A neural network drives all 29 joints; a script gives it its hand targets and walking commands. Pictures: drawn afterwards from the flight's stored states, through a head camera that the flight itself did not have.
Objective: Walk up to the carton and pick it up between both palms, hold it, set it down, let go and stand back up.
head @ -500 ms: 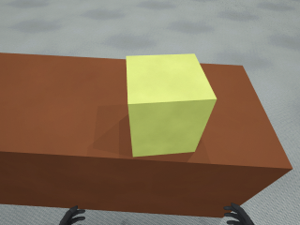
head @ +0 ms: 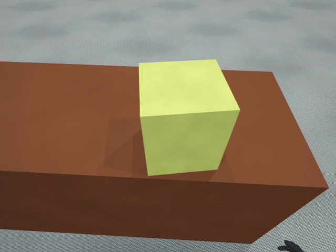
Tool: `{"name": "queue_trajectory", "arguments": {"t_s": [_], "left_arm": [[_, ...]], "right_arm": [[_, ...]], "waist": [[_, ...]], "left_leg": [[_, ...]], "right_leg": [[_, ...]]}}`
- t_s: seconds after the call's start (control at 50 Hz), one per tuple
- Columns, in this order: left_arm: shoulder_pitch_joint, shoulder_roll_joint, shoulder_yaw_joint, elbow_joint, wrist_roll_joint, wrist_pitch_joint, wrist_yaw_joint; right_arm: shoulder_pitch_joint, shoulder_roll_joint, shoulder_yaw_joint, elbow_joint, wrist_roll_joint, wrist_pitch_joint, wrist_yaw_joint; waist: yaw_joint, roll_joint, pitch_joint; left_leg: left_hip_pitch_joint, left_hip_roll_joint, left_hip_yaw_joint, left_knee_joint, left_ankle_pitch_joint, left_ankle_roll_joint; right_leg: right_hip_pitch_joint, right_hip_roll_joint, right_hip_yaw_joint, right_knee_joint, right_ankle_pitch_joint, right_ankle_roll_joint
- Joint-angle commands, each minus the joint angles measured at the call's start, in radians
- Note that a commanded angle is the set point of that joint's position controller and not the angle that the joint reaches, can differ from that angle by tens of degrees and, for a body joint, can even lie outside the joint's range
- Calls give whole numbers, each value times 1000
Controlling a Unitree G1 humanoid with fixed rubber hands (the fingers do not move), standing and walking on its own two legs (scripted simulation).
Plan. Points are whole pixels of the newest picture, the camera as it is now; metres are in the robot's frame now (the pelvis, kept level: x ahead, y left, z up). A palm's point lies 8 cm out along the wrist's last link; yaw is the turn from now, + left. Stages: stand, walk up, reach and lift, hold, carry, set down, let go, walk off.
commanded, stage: stand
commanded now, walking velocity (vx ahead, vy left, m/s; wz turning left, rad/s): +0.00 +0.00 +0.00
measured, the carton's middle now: (180, 119) +0.47 +0.02 +0.05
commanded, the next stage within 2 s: none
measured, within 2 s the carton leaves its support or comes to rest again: neither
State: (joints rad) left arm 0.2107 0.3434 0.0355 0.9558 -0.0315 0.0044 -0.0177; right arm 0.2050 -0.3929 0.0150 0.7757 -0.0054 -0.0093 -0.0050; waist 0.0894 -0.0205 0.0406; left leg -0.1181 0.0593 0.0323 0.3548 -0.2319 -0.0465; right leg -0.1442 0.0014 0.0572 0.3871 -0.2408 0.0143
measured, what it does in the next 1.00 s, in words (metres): stands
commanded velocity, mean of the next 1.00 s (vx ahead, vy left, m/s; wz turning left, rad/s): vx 0.00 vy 0.00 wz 0.00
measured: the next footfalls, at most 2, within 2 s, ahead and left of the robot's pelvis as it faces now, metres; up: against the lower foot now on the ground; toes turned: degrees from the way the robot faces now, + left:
none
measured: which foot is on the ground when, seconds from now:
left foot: down 0.00-1.00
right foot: down 0.00-1.00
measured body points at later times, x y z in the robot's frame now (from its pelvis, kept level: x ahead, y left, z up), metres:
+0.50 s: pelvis +0.00 +0.00 +0.00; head +0.02 +0.00 +0.45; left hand +0.03 +0.31 -0.13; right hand +0.14 -0.29 -0.10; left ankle -0.03 +0.15 -0.74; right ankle -0.02 -0.13 -0.74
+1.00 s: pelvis -0.01 +0.00 +0.00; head +0.01 +0.00 +0.45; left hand +0.03 +0.31 -0.13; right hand +0.13 -0.29 -0.11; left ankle -0.03 +0.15 -0.74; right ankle -0.02 -0.13 -0.74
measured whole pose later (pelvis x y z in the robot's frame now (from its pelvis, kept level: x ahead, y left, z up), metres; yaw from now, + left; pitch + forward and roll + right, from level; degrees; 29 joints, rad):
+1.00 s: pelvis -0.01 +0.00 +0.00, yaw +0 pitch -1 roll +0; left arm 0.19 0.35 0.03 1.03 -0.03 -0.01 -0.01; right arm 0.20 -0.39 0.01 0.81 -0.01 0.00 -0.01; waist 0.09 0.00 0.04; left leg -0.12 0.06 0.03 0.35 -0.22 -0.05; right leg -0.14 0.00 0.06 0.39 -0.23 0.01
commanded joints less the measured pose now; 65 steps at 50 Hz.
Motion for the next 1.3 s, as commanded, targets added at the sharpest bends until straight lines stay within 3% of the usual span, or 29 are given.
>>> {"name": "queue_trajectory", "arguments": {"t_s": [0.0,0.02,0.08,0.1,0.14,0.16,0.18,0.22,0.28,0.38,0.4,0.44,0.48,0.52,0.54,0.56,0.64,0.68,0.72,0.74,0.86,0.88,0.96,0.98,1.1,1.16,1.22,1.24,1.28], "left_arm": [[-44,216,30,-29,59,-37,13],[-72,257,30,-22,73,-45,8],[-48,225,31,-19,69,-28,11],[-73,218,16,-10,67,-32,13],[-72,252,28,-5,65,-37,13],[-64,229,30,-18,63,-44,11],[-70,270,34,-3,74,-40,19],[-69,263,40,6,64,-45,27],[-62,203,13,4,57,-35,12],[-64,265,35,32,64,-41,17],[-53,239,32,36,56,-42,15],[-55,217,22,23,51,-35,15],[-86,224,24,22,57,-42,9],[-77,235,22,40,60,-34,20],[-60,239,25,47,53,-28,15],[-80,235,28,37,60,-41,16],[-71,229,24,35,52,-46,18],[-78,253,43,42,50,-39,19],[-43,226,28,33,48,-32,22],[-56,253,31,45,46,-38,21],[-42,214,17,46,41,-34,15],[-48,212,29,38,43,-40,18],[-63,253,30,50,54,-37,23],[-56,264,27,52,45,-38,19],[-62,241,27,44,52,-44,16],[-70,245,36,62,52,-42,21],[-109,282,27,59,57,-40,26],[-56,226,27,56,45,-38,23],[-38,234,16,77,44,-31,23]], "right_arm": [[-16,-175,-75,14,-32,-27,-2],[-28,-195,-86,27,-19,-19,0],[-87,-173,-77,-9,-10,-23,-1],[-63,-183,-81,11,-9,-22,2],[-44,-175,-81,26,-12,-17,-1],[-16,-204,-91,25,-14,-18,1],[-3,-181,-75,33,-15,-17,-3],[-9,-162,-80,24,-13,-19,-2],[-36,-200,-83,25,-15,-16,-4],[-26,-162,-77,32,0,-20,-6],[-9,-186,-71,35,-12,-16,-6],[-34,-188,-78,30,-10,-25,-5],[-26,-224,-87,35,-14,-29,-3],[-45,-172,-84,31,-13,-25,-1],[-14,-198,-76,29,-6,-27,-3],[6,-172,-76,60,-5,-27,-5],[-31,-173,-75,42,-8,-17,-2],[-25,-220,-92,54,-9,-25,-9],[-17,-199,-85,36,-7,-29,1],[-17,-166,-68,57,-10,-22,3],[-30,-176,-71,49,-13,-21,1],[-66,-177,-76,51,-13,-21,-2],[-2,-195,-78,65,-9,-22,-3],[-10,-175,-77,60,-9,-15,-3],[-12,-207,-74,69,-8,-21,-7],[7,-189,-74,79,-8,-17,-7],[8,-132,-59,71,-5,-17,3],[-18,-162,-63,75,-21,-25,7],[5,-182,-64,72,-9,-28,2]], "waist": [[-64,25,-101],[-67,-10,-126],[-61,101,-140],[-84,1,-136],[-86,-14,-75],[-78,81,-140],[-98,86,-107],[-80,-4,-133],[-81,60,-136],[-85,8,-129],[-66,87,-119],[-66,42,-101],[-81,75,-166],[-91,12,-99],[-88,68,-87],[-89,-3,-139],[-76,92,-125],[-72,-14,-167],[-87,70,-163],[-71,25,-100],[-80,47,-132],[-55,37,-131],[-82,6,-135],[-85,93,-158],[-79,2,-127],[-91,72,-138],[-108,22,-68],[-81,29,-96],[-94,86,-68]], "left_leg": [[30,72,-59,-2,213,80],[57,72,-58,-4,254,68],[61,64,-37,22,251,64],[90,81,-52,21,265,66],[64,75,-45,6,274,63],[59,71,-31,26,277,79],[44,69,-34,14,292,71],[61,82,-64,9,287,79],[87,83,-38,29,343,76],[63,82,-59,2,272,80],[50,76,-34,1,286,75],[42,69,-56,2,270,76],[61,89,-47,11,317,67],[77,83,-55,-1,320,62],[46,73,-47,-1,284,67],[107,90,-73,5,319,74],[63,73,-39,-4,339,63],[87,88,-60,16,383,74],[97,63,-34,1,343,63],[57,83,-55,-3,344,66],[86,83,-44,-3,290,70],[88,79,-43,6,311,73],[94,90,-56,-2,367,71],[105,94,-47,-6,378,71],[97,84,-44,-15,310,55],[82,75,-54,-19,230,72],[60,87,-57,-54,152,70],[61,89,-56,-30,176,67],[45,77,-78,-34,200,79]], "right_leg": [[39,-112,46,-34,251,-54],[47,-110,37,-24,280,-56],[34,-107,23,-23,338,-53],[16,-104,7,-35,322,-41],[-3,-94,29,-44,316,-54],[48,-116,49,-45,332,-55],[40,-122,50,-39,356,-57],[63,-116,33,-27,353,-56],[51,-112,33,-29,353,-56],[49,-117,38,-22,335,-65],[54,-119,45,-26,339,-46],[67,-114,28,-38,328,-53],[79,-130,43,-24,372,-58],[22,-104,21,-29,351,-46],[39,-122,45,-53,322,-39],[44,-116,21,-30,343,-48],[68,-114,33,-26,385,-44],[84,-117,13,-8,411,-52],[56,-126,29,-18,425,-42],[56,-120,43,-29,414,-56],[36,-123,39,-28,354,-46],[29,-115,38,-33,367,-49],[55,-114,24,-25,366,-42],[75,-119,26,-30,390,-40],[40,-106,9,-37,360,-30],[34,-128,50,-42,310,-54],[-25,-122,73,-66,218,-47],[22,-112,39,-69,235,-49],[19,-121,67,-60,277,-50]]}}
